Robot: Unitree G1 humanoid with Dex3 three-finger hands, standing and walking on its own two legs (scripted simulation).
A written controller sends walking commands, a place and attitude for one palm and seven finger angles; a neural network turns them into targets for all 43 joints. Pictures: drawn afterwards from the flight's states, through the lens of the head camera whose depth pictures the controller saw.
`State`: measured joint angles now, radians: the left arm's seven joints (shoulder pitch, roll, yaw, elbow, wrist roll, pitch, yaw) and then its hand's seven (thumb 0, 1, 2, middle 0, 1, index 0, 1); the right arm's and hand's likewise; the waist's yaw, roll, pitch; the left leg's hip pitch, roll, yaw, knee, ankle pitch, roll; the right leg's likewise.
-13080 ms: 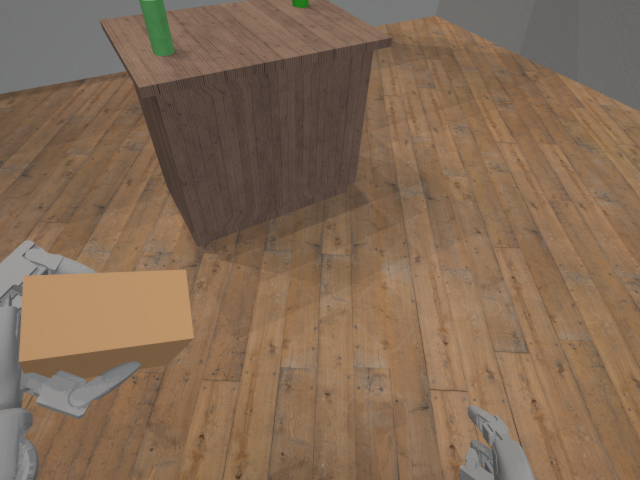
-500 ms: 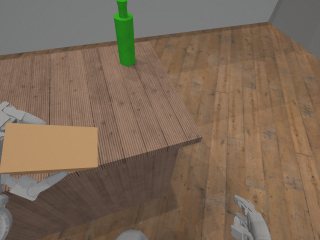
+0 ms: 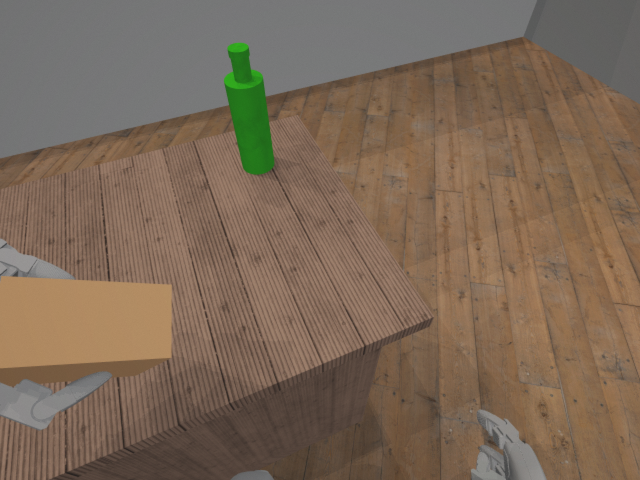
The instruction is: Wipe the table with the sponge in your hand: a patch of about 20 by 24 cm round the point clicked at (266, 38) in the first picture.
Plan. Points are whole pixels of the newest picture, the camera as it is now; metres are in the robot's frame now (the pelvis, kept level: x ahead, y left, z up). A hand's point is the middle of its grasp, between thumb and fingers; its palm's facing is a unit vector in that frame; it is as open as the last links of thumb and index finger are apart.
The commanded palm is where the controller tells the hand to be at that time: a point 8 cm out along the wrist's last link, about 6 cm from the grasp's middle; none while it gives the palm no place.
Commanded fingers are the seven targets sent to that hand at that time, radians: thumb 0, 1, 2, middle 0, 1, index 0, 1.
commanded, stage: come to a stop and stand still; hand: left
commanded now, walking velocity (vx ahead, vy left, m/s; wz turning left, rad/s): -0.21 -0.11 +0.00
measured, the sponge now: (106, 334) +0.22 +0.21 +0.14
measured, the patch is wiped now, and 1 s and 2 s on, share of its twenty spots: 0.00 0.00 0.00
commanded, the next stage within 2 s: look again from close up in 1.18 s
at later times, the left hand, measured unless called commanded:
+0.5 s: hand out of the picture +0.24 +0.33 +0.19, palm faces +0.50 -0.74 -0.44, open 10.9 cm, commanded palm +0.16 +0.31 +0.17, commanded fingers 0.00 0.10 1.30 -1.20 -1.60 -1.20 -1.60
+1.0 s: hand out of the picture +0.21 +0.35 +0.17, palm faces +0.45 -0.81 -0.38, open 10.9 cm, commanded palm +0.16 +0.37 +0.17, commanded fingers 0.00 0.10 1.30 -1.20 -1.60 -1.20 -1.60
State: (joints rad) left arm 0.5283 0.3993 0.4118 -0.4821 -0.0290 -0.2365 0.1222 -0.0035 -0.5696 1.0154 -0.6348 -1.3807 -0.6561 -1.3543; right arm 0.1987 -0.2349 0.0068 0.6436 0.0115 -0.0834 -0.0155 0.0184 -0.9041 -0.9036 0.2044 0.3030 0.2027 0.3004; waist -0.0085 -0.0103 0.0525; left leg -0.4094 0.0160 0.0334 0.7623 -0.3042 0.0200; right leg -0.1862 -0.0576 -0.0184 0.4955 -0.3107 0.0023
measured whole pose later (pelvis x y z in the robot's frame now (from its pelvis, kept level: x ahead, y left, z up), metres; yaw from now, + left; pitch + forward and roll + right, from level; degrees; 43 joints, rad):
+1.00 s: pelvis +0.00 +0.08 +0.00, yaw +1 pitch +0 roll -2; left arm 0.42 0.38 0.41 -0.51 -0.02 -0.27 0.11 -0.01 -0.57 1.02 -0.64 -1.37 -0.66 -1.34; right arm 0.22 -0.16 0.04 0.62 0.00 -0.21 0.00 0.02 -0.90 -0.90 0.20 0.30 0.20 0.30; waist 0.05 -0.04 0.07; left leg -0.29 -0.01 0.05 0.49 -0.20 0.06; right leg -0.20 -0.04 -0.01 0.40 -0.19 0.04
